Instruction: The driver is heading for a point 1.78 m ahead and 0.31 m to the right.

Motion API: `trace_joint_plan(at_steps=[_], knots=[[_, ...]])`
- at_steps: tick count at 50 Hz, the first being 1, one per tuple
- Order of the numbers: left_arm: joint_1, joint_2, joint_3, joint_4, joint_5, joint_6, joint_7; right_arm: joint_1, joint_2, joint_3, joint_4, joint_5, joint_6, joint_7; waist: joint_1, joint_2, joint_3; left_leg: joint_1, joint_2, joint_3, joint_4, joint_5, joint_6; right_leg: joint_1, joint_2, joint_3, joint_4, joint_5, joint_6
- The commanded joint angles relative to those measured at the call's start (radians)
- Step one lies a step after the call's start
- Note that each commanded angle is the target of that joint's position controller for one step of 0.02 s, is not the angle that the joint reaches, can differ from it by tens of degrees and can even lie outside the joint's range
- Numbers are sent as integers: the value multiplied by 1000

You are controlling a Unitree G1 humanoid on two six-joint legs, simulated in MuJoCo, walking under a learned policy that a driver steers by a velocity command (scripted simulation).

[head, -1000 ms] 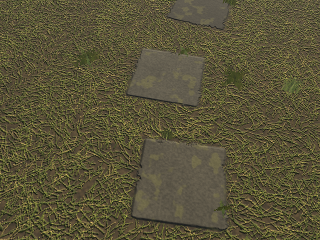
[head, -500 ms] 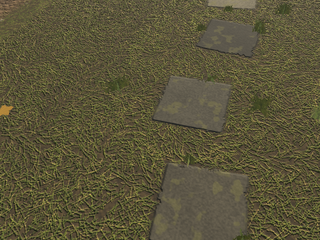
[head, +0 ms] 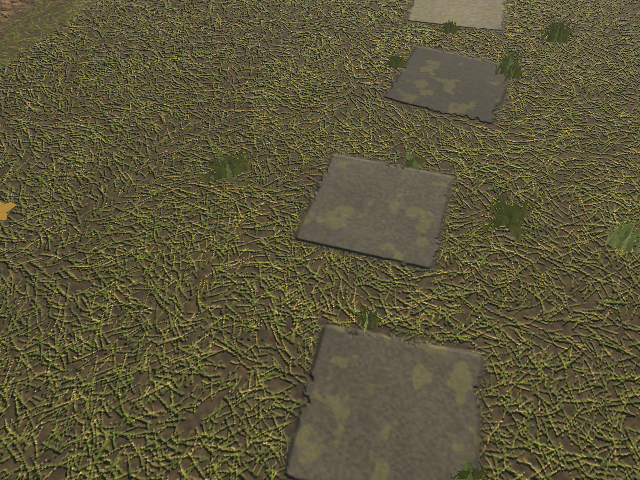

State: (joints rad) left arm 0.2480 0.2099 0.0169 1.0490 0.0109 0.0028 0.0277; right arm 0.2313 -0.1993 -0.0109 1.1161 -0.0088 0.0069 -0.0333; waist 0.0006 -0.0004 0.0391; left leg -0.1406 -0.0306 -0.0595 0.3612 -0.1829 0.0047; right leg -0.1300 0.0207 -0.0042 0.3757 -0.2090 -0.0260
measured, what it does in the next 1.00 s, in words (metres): walks ahead: right foot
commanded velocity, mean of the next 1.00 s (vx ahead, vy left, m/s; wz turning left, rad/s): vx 0.28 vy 0.00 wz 0.00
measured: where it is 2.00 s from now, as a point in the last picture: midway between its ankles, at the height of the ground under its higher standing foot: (332, 348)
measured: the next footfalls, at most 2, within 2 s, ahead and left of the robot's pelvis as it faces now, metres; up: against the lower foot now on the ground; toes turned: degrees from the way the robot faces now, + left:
right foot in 0.94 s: +0.42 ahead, -0.05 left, +0.00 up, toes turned -4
left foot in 1.50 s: +0.73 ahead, +0.10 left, +0.00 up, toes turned +4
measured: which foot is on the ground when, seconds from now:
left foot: down 0.00-0.96, up 0.98-1.00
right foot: down 0.00-0.50, up 0.52-0.92, down 0.94-1.00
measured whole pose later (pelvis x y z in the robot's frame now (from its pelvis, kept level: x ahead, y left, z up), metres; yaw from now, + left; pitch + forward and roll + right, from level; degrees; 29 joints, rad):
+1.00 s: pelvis +0.28 +0.01 -0.03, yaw +1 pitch +0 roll +0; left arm 0.05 0.20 0.04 0.91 0.03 -0.07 -0.01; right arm 0.47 -0.17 -0.01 1.11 -0.01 -0.09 -0.01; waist -0.03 0.01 0.07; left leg -0.07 -0.03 -0.01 0.95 -0.44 0.08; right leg -0.45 0.05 -0.13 0.61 -0.15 -0.13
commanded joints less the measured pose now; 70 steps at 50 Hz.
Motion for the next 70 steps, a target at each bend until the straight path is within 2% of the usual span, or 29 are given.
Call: trace_joint_plan(at_steps=[1, 11, 13, 15, 17, 19, 21, 24, 25, 26, 27, 28, 29, 30, 34, 39, 42, 44, 46, 47, 48, 49, 50, 51, 52, 54, 58, 64, 70], knots=[[31, 86, 10, -10, 0, -8, 3, 29, -94, -10, -7, 0, -7, -3, 0, 1, 24, -34, 96, -90, -67, 41, 32, -39, -101, 103, -81, 3, -23], [71, 63, -3, 34, 0, -10, 6, 60, -69, 3, 26, 1, -8, -4, 1, 4, 31, -48, 93, -84, -59, 34, 31, -56, -100, 104, -77, -4, -22], [87, 77, 3, 39, 2, -6, 5, 73, -73, 1, 27, -1, -5, -4, 3, -7, 16, -63, 63, -67, -42, -147, 41, -63, -81, 105, -83, -202, -32], [99, 104, 17, 30, 5, 6, 1, 67, -85, -8, 7, -10, 3, 0, 12, -36, 64, -161, 22, -45, 27, -410, 69, -110, -80, 144, -84, -492, -73], [156, 104, 24, 36, 5, 9, -1, 29, -47, -2, -27, -19, -2, 10, 39, -83, 117, -283, -1, -11, 134, -406, 71, -85, -155, 268, -144, -609, -124], [193, 131, 42, 52, 9, 2, 1, 2, -18, 4, -58, -30, -23, 22, 46, -151, 107, -301, 7, 83, 319, -207, 54, -63, -295, 427, -250, -604, -192], [147, 139, 50, 36, 12, -11, -5, 12, -43, -5, -75, -25, -42, 33, 15, -119, 90, -268, 37, 80, 349, -239, 58, -96, -304, 406, -261, -522, -194], [31, 128, 55, 0, -3, -18, -11, 180, -7, -7, -28, -10, -61, 36, -83, -103, 97, 58, -14, 138, 103, -163, 82, -307, -184, 222, -142, -478, -138], [4, 108, 53, -17, 2, -24, -13, 264, -24, -15, 2, -12, -65, 28, -113, -45, 107, 175, -5, 92, 20, -181, 87, -400, -133, 164, -21, -448, -119], [-18, 39, 35, -43, 6, -34, -20, 373, -91, -30, 19, -25, -75, 16, -145, 158, 72, 283, 206, -219, -152, -392, 113, -513, -34, 31, 278, -364, -81], [-35, 12, 26, -81, 12, -44, -28, 449, -185, -53, 32, -16, -73, 19, -143, 289, 86, 293, 386, -569, -292, -627, 187, -678, 39, -58, 501, -350, -70], [-51, 77, 40, -90, 37, -50, -38, 382, -163, -51, 22, -19, -68, 17, -92, 169, 149, 190, 408, -583, -283, -638, 225, -687, -33, 5, 636, -279, -83], [-55, 71, 39, -86, 30, -58, -50, 292, -128, -42, -15, -17, -76, 23, -49, 91, 164, 141, 365, -493, -280, -550, 213, -679, -65, 24, 674, -186, -83], [-37, 55, 36, -73, 23, -66, -58, 246, -110, -37, -35, -14, -87, 26, -24, 67, 150, 133, 317, -395, -286, -406, 194, -651, -84, 25, 677, -115, -72], [-65, 52, 41, -80, 28, -57, -72, 297, -60, -18, -19, -7, -114, 19, -10, 71, 77, 201, 226, -152, -246, 116, 169, -633, -86, -36, 659, 6, -26], [-291, 19, 18, -184, 16, -47, -68, 341, -61, -7, -9, -9, -114, 14, -44, 96, 102, 152, 191, -39, -226, 415, 176, -583, -52, -109, 423, 79, -6], [-335, 30, 13, -217, 7, -47, -63, 343, -89, -11, -4, -10, -116, 10, -40, 121, 104, 154, 211, -16, -216, 543, 173, -457, -23, -135, 270, 102, -44], [-258, 63, 26, -207, 6, -52, -50, 312, -110, -16, -8, -8, -119, 9, 9, 119, 58, 186, 226, 11, -113, 811, 154, -320, 16, -142, 225, 87, -86], [1, 107, 52, -126, 3, -66, -34, 280, -136, -25, -14, -7, -113, 7, 120, 100, -79, 194, 210, 44, 186, 942, 125, -51, 58, -136, 147, 100, -125], [151, 146, 70, -80, 17, -74, -23, 272, -132, -24, -24, -4, -112, 11, 176, 77, -159, 55, 176, 58, 405, 736, 114, 171, -18, -60, 123, 67, -148], [270, 247, 94, -68, 43, -76, -18, 334, -40, -7, -54, 10, -109, 21, 159, -96, -290, -196, 72, 109, 763, 188, 91, 410, -309, 321, 90, -123, -219], [230, 256, 98, -69, 25, -63, -33, 386, -40, -19, -51, 18, -106, 29, 109, -193, -337, -416, -66, 30, 1021, -321, 86, 449, -444, 761, -110, -189, -327], [97, 207, 89, -86, 0, -62, -38, 295, -87, -32, -75, -2, -100, 28, 58, -97, -170, -494, 21, -12, 1050, -224, 101, 300, -403, 652, -149, -301, -301], [16, 126, 68, -104, -6, -71, -42, 200, -91, -34, -100, -12, -104, 34, 47, -23, -55, -493, 64, -1, 995, -135, 104, 142, -364, 503, -178, -257, -273], [-13, 84, 56, -99, 0, -81, -43, 169, -69, -35, -106, -13, -104, 36, 15, 7, 5, -448, 96, 2, 932, -93, 104, 30, -315, 395, -207, -139, -240], [13, 37, 37, -68, 5, -99, -34, 190, -36, -33, -102, -32, -80, 47, -36, -15, 13, -353, 124, 4, 844, -78, 86, -75, -247, 250, -226, 32, -198], [116, 80, 39, -33, 1, -117, -30, 90, -34, -36, -144, -33, -50, 59, -40, -33, 38, -440, 141, 56, 732, -3, 54, -63, -212, 136, -258, 189, -194], [237, 74, 25, -12, -4, -115, -26, -186, -27, -24, -239, -15, -53, 68, 29, -48, 68, -494, 113, 132, 397, 196, 24, 35, -166, 41, -253, 423, -142], [312, 89, 24, 19, 13, -107, -9, -305, -43, -21, -290, -11, -65, 62, 53, -68, 69, -480, 59, 161, 221, 139, 72, 251, -221, 32, -171, 639, -152]])
Velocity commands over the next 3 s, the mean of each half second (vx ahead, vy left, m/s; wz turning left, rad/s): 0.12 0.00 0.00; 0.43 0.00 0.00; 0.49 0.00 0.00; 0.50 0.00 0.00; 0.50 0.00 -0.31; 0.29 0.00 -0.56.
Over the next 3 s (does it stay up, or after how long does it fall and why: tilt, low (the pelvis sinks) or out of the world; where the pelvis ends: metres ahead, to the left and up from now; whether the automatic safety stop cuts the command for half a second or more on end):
stays up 1.31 -0.02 -0.01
